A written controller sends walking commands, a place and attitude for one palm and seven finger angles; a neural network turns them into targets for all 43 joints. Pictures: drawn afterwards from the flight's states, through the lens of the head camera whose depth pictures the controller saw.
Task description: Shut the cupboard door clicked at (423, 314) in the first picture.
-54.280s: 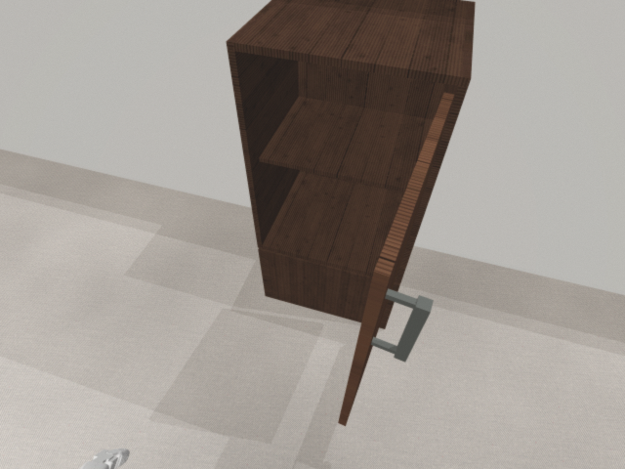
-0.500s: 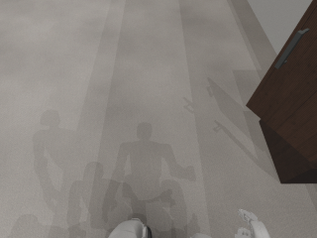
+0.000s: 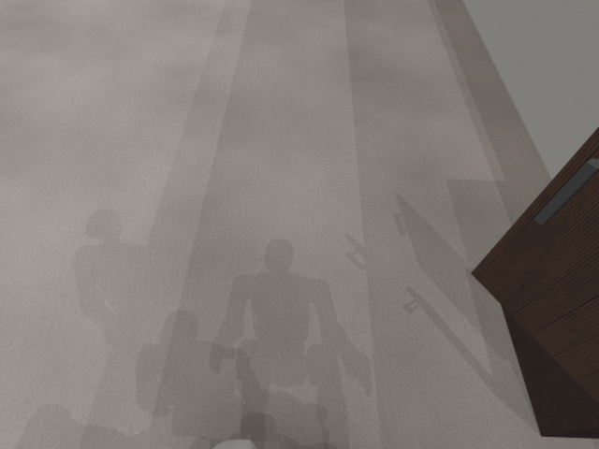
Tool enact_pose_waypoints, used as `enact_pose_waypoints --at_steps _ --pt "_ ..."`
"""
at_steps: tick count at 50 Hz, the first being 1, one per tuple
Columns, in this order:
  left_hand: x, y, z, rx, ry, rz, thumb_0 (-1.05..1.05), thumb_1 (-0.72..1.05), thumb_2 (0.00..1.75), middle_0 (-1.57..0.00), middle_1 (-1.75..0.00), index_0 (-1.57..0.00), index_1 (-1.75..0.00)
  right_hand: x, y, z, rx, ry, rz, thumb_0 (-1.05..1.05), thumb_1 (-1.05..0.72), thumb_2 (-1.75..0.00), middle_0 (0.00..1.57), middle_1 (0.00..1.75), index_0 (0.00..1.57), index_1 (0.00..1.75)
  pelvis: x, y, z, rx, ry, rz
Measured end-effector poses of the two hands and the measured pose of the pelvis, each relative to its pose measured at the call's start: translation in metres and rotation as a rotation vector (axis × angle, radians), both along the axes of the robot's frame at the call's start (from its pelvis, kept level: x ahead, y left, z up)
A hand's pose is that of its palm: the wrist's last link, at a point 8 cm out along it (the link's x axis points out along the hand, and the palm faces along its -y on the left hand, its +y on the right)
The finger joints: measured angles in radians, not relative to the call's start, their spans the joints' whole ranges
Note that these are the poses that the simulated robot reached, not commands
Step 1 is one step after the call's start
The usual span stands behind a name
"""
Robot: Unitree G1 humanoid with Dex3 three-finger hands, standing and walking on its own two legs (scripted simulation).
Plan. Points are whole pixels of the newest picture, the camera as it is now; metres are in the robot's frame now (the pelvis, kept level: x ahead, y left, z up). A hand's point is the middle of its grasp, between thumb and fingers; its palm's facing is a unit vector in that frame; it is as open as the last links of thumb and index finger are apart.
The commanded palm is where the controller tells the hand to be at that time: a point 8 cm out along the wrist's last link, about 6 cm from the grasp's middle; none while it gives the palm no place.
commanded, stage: turn to face it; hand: left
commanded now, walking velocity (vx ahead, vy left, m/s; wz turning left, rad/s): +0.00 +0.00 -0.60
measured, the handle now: (571, 190) +0.55 -0.47 -0.03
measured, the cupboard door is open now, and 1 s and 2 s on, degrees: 33 33 33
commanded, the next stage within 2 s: take the last steps up to it in 1.50 s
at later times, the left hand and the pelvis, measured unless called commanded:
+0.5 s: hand (196, 382) +0.23 +0.18 -0.17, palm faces -0.26 -0.93 -0.27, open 7.4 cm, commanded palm none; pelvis +0.09 +0.00 -0.01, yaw -17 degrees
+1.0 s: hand (255, 304) +0.36 +0.10 -0.16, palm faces -0.60 -0.75 -0.27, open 7.4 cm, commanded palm none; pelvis +0.12 +0.01 -0.01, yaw -37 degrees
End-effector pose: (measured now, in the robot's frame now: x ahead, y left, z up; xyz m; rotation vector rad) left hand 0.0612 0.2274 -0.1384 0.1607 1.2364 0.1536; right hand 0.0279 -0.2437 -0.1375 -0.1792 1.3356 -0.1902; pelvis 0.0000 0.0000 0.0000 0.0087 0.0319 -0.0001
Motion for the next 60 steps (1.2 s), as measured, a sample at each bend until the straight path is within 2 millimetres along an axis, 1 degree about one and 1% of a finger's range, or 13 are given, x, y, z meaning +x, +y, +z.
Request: enact_pose_waypoints --at_steps 4,8,12,18,24,31,34,39,43,47,50,53,60 --pt "-0.004 0.017 -0.016 -0.012 0.111 0.002 -0.01 0.94 0.90 -0.20 -0.30 -0.20 -0.30 0.042 0.011 0.001 -0.021 -0.090 -0.008 0.00 -0.91 -0.90 0.20 0.30 0.20 0.30 0.023 0.010 -0.008 -0.023 -0.004 -0.055" --pt "0.014 0.025 -0.014 -0.009 0.174 -0.034 0.00 0.93 0.90 -0.20 -0.30 -0.20 -0.30 0.063 0.020 0.006 -0.020 -0.122 -0.028 0.00 -0.91 -0.90 0.20 0.30 0.20 0.30 0.040 0.012 -0.004 -0.030 -0.010 -0.105" --pt "0.055 0.024 -0.006 0.002 0.136 -0.095 0.00 0.92 0.90 -0.20 -0.30 -0.20 -0.29 0.068 0.015 0.005 -0.014 -0.115 -0.078 0.00 -0.91 -0.90 0.20 0.30 0.20 0.30 0.054 0.010 -0.001 -0.042 -0.017 -0.152" --pt "0.128 0.010 -0.005 0.050 0.001 -0.204 0.01 0.92 0.90 -0.20 -0.30 -0.20 -0.29 0.060 -0.014 -0.016 -0.012 -0.082 -0.179 0.00 -0.91 -0.90 0.20 0.30 0.20 0.30 0.073 -0.004 -0.017 -0.033 -0.027 -0.218" --pt "0.165 0.002 0.005 0.069 -0.018 -0.283 0.00 0.91 0.90 -0.20 -0.30 -0.20 -0.30 0.068 -0.029 -0.001 -0.055 -0.087 -0.239 0.00 -0.91 -0.90 0.20 0.30 0.20 0.30 0.084 0.001 -0.007 -0.020 -0.010 -0.288" --pt "0.212 0.005 -0.007 0.029 -0.007 -0.390 0.00 0.91 0.90 -0.20 -0.30 -0.20 -0.30 0.081 -0.016 0.015 -0.109 -0.177 -0.307 0.00 -0.91 -0.90 0.20 0.30 0.20 0.30 0.108 0.021 -0.010 -0.022 0.004 -0.386" --pt "0.236 0.005 -0.011 0.013 -0.014 -0.432 0.01 0.91 0.90 -0.20 -0.30 -0.20 -0.30 0.071 -0.002 0.018 -0.123 -0.170 -0.327 0.00 -0.91 -0.90 0.20 0.30 0.20 0.30 0.116 0.029 -0.011 -0.026 0.002 -0.427" --pt "0.274 -0.009 0.003 -0.002 -0.049 -0.508 0.01 0.91 0.90 -0.20 -0.30 -0.20 -0.29 0.040 0.021 0.023 -0.102 -0.095 -0.391 0.00 -0.90 -0.90 0.20 0.30 0.20 0.30 0.123 0.031 0.000 -0.040 0.003 -0.491" --pt "0.296 -0.030 0.011 -0.001 -0.066 -0.587 0.01 0.91 0.90 -0.20 -0.30 -0.20 -0.29 0.010 0.033 0.020 -0.075 -0.050 -0.478 0.00 -0.90 -0.90 0.20 0.30 0.20 0.30 0.125 0.029 0.003 -0.046 0.004 -0.547" --pt "0.313 -0.062 0.017 0.012 -0.094 -0.678 0.01 0.91 0.90 -0.20 -0.30 -0.20 -0.29 -0.023 0.037 0.007 -0.043 -0.014 -0.573 0.00 -0.90 -0.90 0.20 0.30 0.20 0.30 0.124 0.020 -0.001 -0.038 -0.001 -0.606" --pt "0.321 -0.085 0.016 0.029 -0.143 -0.739 0.01 0.91 0.90 -0.20 -0.30 -0.20 -0.29 -0.046 0.033 -0.012 -0.019 0.006 -0.636 0.00 -0.90 -0.90 0.20 0.30 0.20 0.30 0.121 0.009 -0.014 -0.019 -0.005 -0.646" --pt "0.317 -0.098 0.019 0.043 -0.144 -0.773 0.00 0.91 0.90 -0.20 -0.30 -0.20 -0.30 -0.056 0.027 -0.016 -0.022 0.026 -0.687 0.00 -0.90 -0.90 0.20 0.30 0.20 0.30 0.120 0.008 -0.012 -0.024 -0.010 -0.680" --pt "0.303 -0.103 0.018 0.039 -0.070 -0.810 0.00 0.91 0.90 -0.20 -0.30 -0.20 -0.30 -0.039 0.017 0.001 -0.056 -0.062 -0.734 0.00 -0.91 -0.90 0.20 0.30 0.20 0.30 0.126 0.007 -0.002 -0.006 -0.012 -0.745"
